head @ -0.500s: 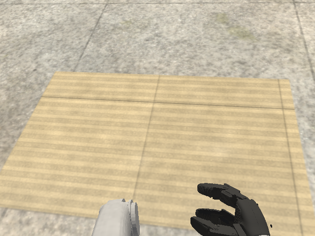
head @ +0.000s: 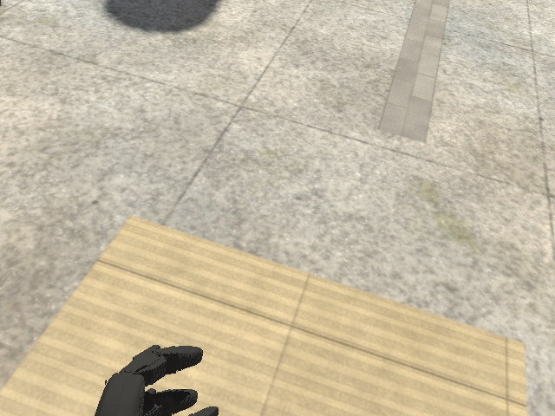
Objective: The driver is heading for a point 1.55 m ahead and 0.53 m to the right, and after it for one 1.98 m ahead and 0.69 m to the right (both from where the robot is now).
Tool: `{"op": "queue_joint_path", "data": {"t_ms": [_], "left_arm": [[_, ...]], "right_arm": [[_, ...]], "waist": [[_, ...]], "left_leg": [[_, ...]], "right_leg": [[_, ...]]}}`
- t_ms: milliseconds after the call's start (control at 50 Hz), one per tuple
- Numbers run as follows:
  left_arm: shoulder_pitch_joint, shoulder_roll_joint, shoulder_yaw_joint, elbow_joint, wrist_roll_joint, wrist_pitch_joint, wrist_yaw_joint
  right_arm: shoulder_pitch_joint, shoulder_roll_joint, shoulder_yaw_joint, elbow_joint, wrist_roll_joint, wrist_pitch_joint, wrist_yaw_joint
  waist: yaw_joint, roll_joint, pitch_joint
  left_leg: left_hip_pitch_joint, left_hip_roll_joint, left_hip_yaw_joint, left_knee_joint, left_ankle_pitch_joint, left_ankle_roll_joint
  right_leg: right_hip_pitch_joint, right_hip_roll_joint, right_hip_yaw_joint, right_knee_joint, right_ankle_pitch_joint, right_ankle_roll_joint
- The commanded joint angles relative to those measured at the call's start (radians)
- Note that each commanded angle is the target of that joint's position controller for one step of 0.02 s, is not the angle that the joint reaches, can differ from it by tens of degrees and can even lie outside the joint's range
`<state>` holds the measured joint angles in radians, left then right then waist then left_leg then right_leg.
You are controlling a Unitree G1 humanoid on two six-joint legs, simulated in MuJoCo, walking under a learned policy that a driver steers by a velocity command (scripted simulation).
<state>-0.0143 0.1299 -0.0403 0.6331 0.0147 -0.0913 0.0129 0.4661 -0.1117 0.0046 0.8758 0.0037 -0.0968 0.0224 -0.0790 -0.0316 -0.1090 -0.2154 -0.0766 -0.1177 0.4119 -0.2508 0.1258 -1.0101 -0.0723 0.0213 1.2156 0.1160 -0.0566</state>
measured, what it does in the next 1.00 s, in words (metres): walks ahead, turning right: right foot, then left foot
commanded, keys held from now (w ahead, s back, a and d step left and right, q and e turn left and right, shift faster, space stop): w+q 0.10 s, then w+e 0.42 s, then e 0.48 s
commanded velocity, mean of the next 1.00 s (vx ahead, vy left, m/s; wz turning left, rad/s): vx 0.36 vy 0.00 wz -0.20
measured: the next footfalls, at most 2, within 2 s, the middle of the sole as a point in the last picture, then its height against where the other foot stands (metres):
right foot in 0.30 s outside the picture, level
left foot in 0.72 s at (193, 397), level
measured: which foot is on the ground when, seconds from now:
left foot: down 0.00-0.30, up 0.32-0.70, down 0.72-1.00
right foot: up 0.00-0.28, down 0.30-0.72, up 0.74-1.00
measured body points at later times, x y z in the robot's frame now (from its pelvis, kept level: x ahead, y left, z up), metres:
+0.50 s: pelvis +0.32 -0.03 -0.01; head +0.35 -0.01 +0.44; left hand +0.37 +0.23 -0.14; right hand +0.52 -0.25 -0.08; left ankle +0.29 +0.12 -0.63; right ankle +0.33 -0.10 -0.75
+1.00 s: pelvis +0.49 +0.01 -0.01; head +0.53 +0.02 +0.44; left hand +0.71 +0.24 -0.11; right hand +0.56 -0.29 -0.10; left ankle +0.58 +0.10 -0.75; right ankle +0.48 -0.15 -0.67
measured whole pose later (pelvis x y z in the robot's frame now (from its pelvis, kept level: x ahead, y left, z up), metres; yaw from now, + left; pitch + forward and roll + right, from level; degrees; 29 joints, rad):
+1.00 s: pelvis +0.49 +0.01 -0.01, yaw -18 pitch +3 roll +0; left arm 0.21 0.31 0.08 0.64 0.00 0.04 0.03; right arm 0.16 -0.24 -0.06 0.71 -0.03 -0.03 -0.04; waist -0.01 -0.03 0.02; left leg -0.36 0.03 0.07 0.44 -0.12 0.03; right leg -0.64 -0.04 0.04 1.08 -0.33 0.07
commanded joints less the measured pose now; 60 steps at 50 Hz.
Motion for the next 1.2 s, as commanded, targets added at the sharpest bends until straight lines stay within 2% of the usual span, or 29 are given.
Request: {"op": "queue_joint_path", "data": {"t_ms": [20, 100, 200, 240, 280, 300, 320, 340, 360, 380, 400, 420, 500, 560, 620, 680, 700, 720, 740, 760, 780, 800, 860, 960, 1100, 1140, 1160, 1180, 1200], "left_arm": [[-0.207, 0.089, 0.052, -0.091, -0.028, -0.015, -0.009], [-0.317, 0.078, 0.067, -0.109, -0.017, -0.033, -0.041], [-0.332, 0.095, 0.067, -0.121, -0.044, -0.049, -0.07], [-0.207, 0.131, 0.081, -0.089, -0.045, -0.041, -0.07], [0.077, 0.18, 0.101, -0.004, -0.045, -0.034, -0.055], [0.309, 0.251, 0.118, 0.046, -0.026, -0.034, -0.035], [0.432, 0.287, 0.113, 0.097, -0.003, -0.029, -0.029], [0.453, 0.285, 0.124, 0.116, -0.006, -0.021, -0.024], [0.35, 0.218, 0.119, 0.071, -0.002, -0.003, -0.001], [0.277, 0.181, 0.104, 0.054, -0.01, 0.004, 0.006], [0.262, 0.172, 0.092, 0.055, -0.004, 0.003, -0.001], [0.246, 0.194, 0.091, 0.056, -0.004, 0.001, -0.003], [0.283, 0.165, 0.08, 0.071, -0.03, 0.006, -0.01], [0.333, 0.221, 0.1, 0.073, -0.04, 0.022, 0.003], [0.429, 0.271, 0.119, 0.093, -0.053, 0.052, 0.017], [0.376, 0.238, 0.124, 0.049, -0.059, 0.062, 0.022], [0.361, 0.212, 0.122, 0.03, -0.056, 0.061, 0.02], [0.333, 0.16, 0.106, -0.011, -0.031, 0.06, 0.021], [0.532, 0.113, 0.088, -0.003, -0.016, 0.047, 0.016], [0.602, 0.202, 0.094, 0.017, -0.019, 0.053, 0.009], [0.529, 0.262, 0.118, 0.022, -0.023, 0.073, 0.014], [0.453, 0.271, 0.128, 0.012, -0.022, 0.095, 0.02], [0.412, 0.209, 0.129, -0.008, -0.024, 0.136, 0.028], [0.32, 0.169, 0.112, -0.032, -0.016, 0.129, 0.016], [0.23, 0.215, 0.125, -0.091, -0.02, 0.148, -0.016], [0.271, 0.213, 0.132, -0.086, -0.018, 0.145, -0.028], [0.307, 0.233, 0.145, -0.072, -0.015, 0.142, -0.024], [0.334, 0.318, 0.169, -0.08, -0.011, 0.138, -0.012], [0.31, 0.417, 0.183, -0.121, -0.004, 0.138, -0.002]], "right_arm": [[0.118, -0.131, -0.033, -0.026, 0.005, 0.001, -0.037], [0.126, -0.153, -0.044, -0.029, 0.006, 0.004, -0.029], [0.159, -0.173, -0.05, -0.001, 0.008, 0.029, -0.047], [0.119, -0.229, -0.069, -0.015, 0.008, 0.033, -0.051], [0.023, -0.23, -0.074, -0.047, -0.006, 0.031, -0.039], [-0.065, -0.209, -0.067, -0.096, -0.032, 0.012, -0.034], [-0.031, -0.107, -0.041, -0.121, -0.075, -0.01, -0.031], [0.112, -0.159, -0.036, -0.116, -0.005, -0.024, -0.021], [0.019, -0.228, -0.048, -0.135, 0.015, -0.04, -0.008], [-0.155, -0.258, -0.06, -0.19, 0.012, -0.053, -0.01], [-0.219, -0.229, -0.056, -0.222, -0.011, -0.058, -0.012], [-0.231, -0.21, -0.055, -0.247, -0.027, -0.061, -0.012], [-0.251, -0.136, -0.04, -0.3, -0.033, -0.042, -0.01], [-0.454, -0.085, -0.021, -0.351, -0.042, -0.035, -0.025], [-0.503, -0.142, -0.041, -0.365, -0.01, -0.025, -0.029], [-0.458, -0.219, -0.079, -0.353, -0.017, -0.019, -0.039], [-0.406, -0.234, -0.089, -0.347, -0.032, -0.023, -0.043], [-0.258, -0.274, -0.097, -0.333, -0.053, -0.021, -0.056], [-0.221, -0.277, -0.086, -0.334, -0.064, -0.012, -0.056], [-0.241, -0.262, -0.092, -0.33, -0.031, -0.001, -0.048], [-0.299, -0.213, -0.084, -0.341, -0.018, 0.011, -0.052], [-0.344, -0.181, -0.072, -0.336, -0.013, 0.024, -0.055], [-0.411, -0.214, -0.075, -0.309, -0.035, 0.05, -0.057], [-0.399, -0.237, -0.086, -0.251, -0.033, 0.047, -0.058], [-0.349, -0.328, -0.111, -0.201, 0.002, 0.075, -0.053], [-0.35, -0.326, -0.115, -0.193, 0.017, 0.086, -0.057], [-0.313, -0.296, -0.108, -0.175, 0.016, 0.09, -0.059], [-0.281, -0.245, -0.097, -0.175, -0.005, 0.095, -0.054], [-0.316, -0.226, -0.086, -0.235, -0.042, 0.09, -0.054]], "waist": [[-0.036, 0.173, 0.092], [-0.065, 0.178, 0.101], [-0.061, 0.198, 0.113], [-0.006, 0.223, 0.062], [0.128, 0.201, -0.051], [0.233, 0.156, -0.193], [0.184, -0.182, -0.287], [0.159, -0.356, -0.368], [0.161, -0.169, -0.235], [0.159, -0.048, -0.067], [0.113, 0.083, 0.009], [0.07, 0.121, 0.033], [0.013, 0.03, 0.056], [0.075, 0.036, 0.074], [0.109, -0.076, 0.03], [0.061, -0.087, 0.006], [0.036, -0.057, -0.044], [-0.02, 0.055, -0.175], [0.062, 0.303, -0.333], [0.074, 0.332, -0.402], [0.071, 0.207, -0.28], [0.076, 0.125, -0.163], [0.129, 0.136, -0.002], [0.11, 0.159, -0.024], [0.071, 0.209, -0.021], [0.097, 0.197, -0.024], [0.099, 0.159, -0.021], [0.083, -0.047, 0.004], [0.071, -0.326, 0.047]], "left_leg": [[0.207, 0.223, -0.291, -0.19, 0.187, -0.02], [0.301, 0.233, -0.292, -0.154, 0.319, -0.021], [0.406, 0.243, -0.212, -0.077, 0.711, -0.029], [0.388, 0.243, -0.171, 0.011, 1.068, -0.048], [0.263, 0.224, -0.14, 0.263, 1.19, -0.058], [0.056, 0.183, -0.141, 0.487, 0.991, -0.06], [-0.29, 0.021, -0.057, 0.843, -0.063, -0.103], [-0.525, -0.013, -0.081, 1.125, -0.296, -0.161], [-0.594, 0.055, -0.093, 1.169, -0.193, -0.15], [-0.627, 0.079, -0.049, 1.138, -0.131, -0.141], [-0.604, 0.092, -0.015, 1.101, -0.095, -0.135], [-0.579, 0.105, -0.007, 1.056, -0.067, -0.142], [-0.538, 0.14, 0.046, 0.833, -0.008, -0.163], [-0.298, 0.072, 0.125, 0.414, 0.163, -0.186], [-0.198, -0.001, 0.09, 0.216, 0.282, -0.202], [-0.111, 0.016, 0.025, 0.022, 0.302, -0.143], [0.034, 0.069, 0.02, -0.022, 0.42, -0.102], [0.343, 0.282, -0.13, 0.076, 0.79, -0.013], [0.55, 0.563, -0.403, 0.149, 1.186, 0.158], [0.507, 0.619, -0.543, 0.1, 0.95, 0.219], [0.386, 0.534, -0.451, 0.058, 0.688, 0.187], [0.25, 0.46, -0.328, 0.021, 0.517, 0.141], [-0.085, 0.346, -0.128, -0.091, 0.374, 0.097], [-0.055, 0.334, 0.029, -0.101, 0.447, 0.114], [-0.017, 0.405, 0.067, -0.085, 0.256, 0.09], [-0.021, 0.384, 0.102, -0.005, 0.195, 0.033], [-0.066, 0.347, 0.144, 0.075, 0.131, -0.022], [-0.234, 0.253, 0.253, 0.312, -0.038, -0.12], [-0.539, 0.1, 0.272, 0.565, -0.383, -0.206]], "right_leg": [[-0.07, 0.035, -0.013, -0.302, 0.026, 0.029], [0.048, 0.083, -0.023, -0.546, 0.025, 0.003], [0.192, 0.114, -0.092, -0.721, -0.084, -0.019], [0.419, 0.161, -0.117, -0.782, -0.131, -0.047], [0.782, 0.123, -0.058, -0.841, -0.063, -0.114], [1.136, 0.022, 0.054, -0.757, 0.023, -0.176], [1.471, -0.186, 0.3, -0.615, 0.443, -0.259], [1.59, -0.334, 0.681, -0.761, 0.169, -0.431], [1.419, -0.269, 0.63, -0.863, -0.081, -0.385], [1.219, -0.213, 0.515, -0.918, -0.069, -0.345], [1.073, -0.161, 0.463, -0.967, 0.011, -0.317], [0.998, -0.123, 0.427, -0.999, 0.055, -0.315], [0.799, -0.036, 0.303, -1.002, 0.169, -0.283], [0.608, 0.051, 0.204, -0.966, 0.228, -0.2], [0.684, 0.037, 0.279, -0.88, 0.154, -0.154], [0.788, 0.039, 0.364, -0.715, 0.096, -0.077], [0.738, 0.083, 0.335, -0.598, 0.079, -0.041], [0.542, 0.143, 0.26, -0.314, -0.228, 0.007], [0.354, 0.234, 0.211, -0.065, -0.902, 0.049], [0.31, 0.137, 0.176, 0.105, -0.858, 0.077], [0.272, 0.094, 0.135, 0.173, -0.744, 0.113], [0.253, 0.067, 0.096, 0.172, -0.663, 0.129], [0.377, 0.052, 0.051, 0.143, -0.542, 0.137], [0.416, 0.018, 0.016, -0.119, -0.428, 0.133], [0.582, 0.021, -0.055, -0.436, -0.45, 0.067], [0.688, 0.058, -0.089, -0.628, -0.358, 0.02], [0.774, 0.083, -0.081, -0.715, -0.312, -0.01], [0.89, -0.069, 0.152, -0.828, -0.114, -0.075], [0.958, -0.293, 0.472, -0.854, 0.123, -0.245]]}}
Keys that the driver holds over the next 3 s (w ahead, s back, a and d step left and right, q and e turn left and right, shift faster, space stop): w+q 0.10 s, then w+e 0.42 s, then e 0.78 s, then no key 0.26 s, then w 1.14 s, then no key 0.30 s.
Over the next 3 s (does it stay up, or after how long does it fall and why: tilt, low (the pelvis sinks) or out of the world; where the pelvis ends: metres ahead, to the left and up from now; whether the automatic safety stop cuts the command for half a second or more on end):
stays up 0.95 -0.36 -0.02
